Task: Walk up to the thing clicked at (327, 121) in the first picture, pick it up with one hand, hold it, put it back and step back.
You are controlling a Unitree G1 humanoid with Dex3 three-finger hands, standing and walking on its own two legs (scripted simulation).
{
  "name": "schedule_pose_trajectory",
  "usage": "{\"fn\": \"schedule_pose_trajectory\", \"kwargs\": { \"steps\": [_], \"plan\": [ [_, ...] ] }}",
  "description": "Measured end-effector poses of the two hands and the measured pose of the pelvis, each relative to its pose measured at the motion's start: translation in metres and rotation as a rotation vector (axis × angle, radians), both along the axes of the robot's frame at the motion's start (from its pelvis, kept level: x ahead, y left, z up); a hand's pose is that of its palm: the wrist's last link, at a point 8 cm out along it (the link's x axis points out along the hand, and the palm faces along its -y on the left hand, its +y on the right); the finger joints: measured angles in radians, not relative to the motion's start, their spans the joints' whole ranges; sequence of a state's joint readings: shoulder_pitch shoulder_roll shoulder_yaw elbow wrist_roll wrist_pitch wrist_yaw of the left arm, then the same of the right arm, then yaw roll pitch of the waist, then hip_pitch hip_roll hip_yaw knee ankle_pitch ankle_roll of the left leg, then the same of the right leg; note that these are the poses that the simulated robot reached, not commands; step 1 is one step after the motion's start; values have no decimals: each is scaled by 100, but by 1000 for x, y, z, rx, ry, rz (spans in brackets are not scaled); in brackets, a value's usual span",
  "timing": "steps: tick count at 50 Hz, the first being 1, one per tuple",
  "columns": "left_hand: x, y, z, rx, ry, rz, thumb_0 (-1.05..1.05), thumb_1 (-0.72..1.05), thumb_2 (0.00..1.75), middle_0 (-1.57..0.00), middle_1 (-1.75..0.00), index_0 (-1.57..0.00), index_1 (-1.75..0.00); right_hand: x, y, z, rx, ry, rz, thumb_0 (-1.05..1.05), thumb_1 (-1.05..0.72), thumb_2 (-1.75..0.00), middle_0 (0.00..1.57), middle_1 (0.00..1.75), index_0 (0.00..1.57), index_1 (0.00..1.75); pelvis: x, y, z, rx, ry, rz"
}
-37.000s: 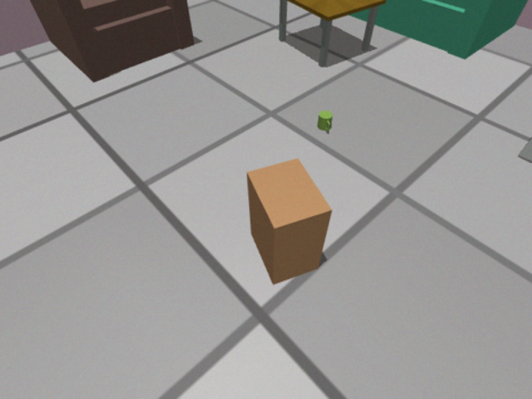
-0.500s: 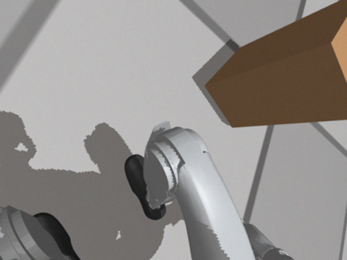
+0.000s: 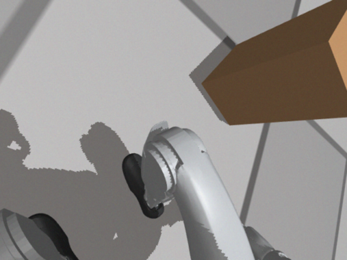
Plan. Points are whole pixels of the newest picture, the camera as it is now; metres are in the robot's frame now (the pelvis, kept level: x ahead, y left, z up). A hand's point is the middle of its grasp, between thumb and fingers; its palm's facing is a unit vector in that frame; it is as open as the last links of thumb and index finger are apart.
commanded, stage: rest palm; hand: left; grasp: from above
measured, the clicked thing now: out of the picture +0.56 +0.31 -0.27
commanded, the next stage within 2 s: close in 0.16 s
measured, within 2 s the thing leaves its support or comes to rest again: leaves its support in 1.94 s
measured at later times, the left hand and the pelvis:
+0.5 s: hand out of the picture +0.53 +0.32 -0.24, palm faces -0.43 -0.14 -0.89, open 11.9 cm; pelvis +0.00 +0.00 +0.00, yaw +0 degrees
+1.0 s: hand out of the picture +0.53 +0.32 -0.23, palm faces -0.44 -0.14 -0.89, open 10.8 cm; pelvis +0.00 +0.00 +0.00, yaw +0 degrees
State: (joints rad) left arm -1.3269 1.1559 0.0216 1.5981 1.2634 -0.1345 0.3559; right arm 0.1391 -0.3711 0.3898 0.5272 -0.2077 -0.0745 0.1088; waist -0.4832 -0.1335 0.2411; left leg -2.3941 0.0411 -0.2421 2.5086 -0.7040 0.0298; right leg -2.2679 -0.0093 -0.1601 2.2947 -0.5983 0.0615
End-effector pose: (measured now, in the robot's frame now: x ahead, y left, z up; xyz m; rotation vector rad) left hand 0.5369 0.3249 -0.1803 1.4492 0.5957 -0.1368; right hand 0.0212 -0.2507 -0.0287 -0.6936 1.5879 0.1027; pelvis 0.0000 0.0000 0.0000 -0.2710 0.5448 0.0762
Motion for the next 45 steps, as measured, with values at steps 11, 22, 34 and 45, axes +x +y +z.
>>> {"fn": "schedule_pose_trajectory", "kwargs": {
  "steps": [11,22,34,45],
  "plan": [
    [-3,0,-3,-7,1,-3,0,-22,91,-28,-100,-28,-98,0,-1,0,-6,6,10,0,-91,-91,20,30,21,30,-1,0,-1,-3,-7,-1],
    [-1,-1,-1,1,-8,-10,0,-18,82,-29,-96,-31,-93,0,-2,-1,-6,6,12,0,-90,-90,20,30,21,30,-1,-1,0,0,-7,-2],
    [-1,3,0,3,10,9,0,-11,69,-33,-87,-37,-84,1,-3,-2,-11,9,7,0,-90,-90,20,30,21,30,-1,-1,0,-2,-3,-3],
    [0,3,3,0,3,-15,0,-3,63,-41,-81,-44,-77,7,-2,0,-10,0,22,0,-90,-90,20,30,21,30,-1,0,2,-3,-3,-2]
  ]
}}
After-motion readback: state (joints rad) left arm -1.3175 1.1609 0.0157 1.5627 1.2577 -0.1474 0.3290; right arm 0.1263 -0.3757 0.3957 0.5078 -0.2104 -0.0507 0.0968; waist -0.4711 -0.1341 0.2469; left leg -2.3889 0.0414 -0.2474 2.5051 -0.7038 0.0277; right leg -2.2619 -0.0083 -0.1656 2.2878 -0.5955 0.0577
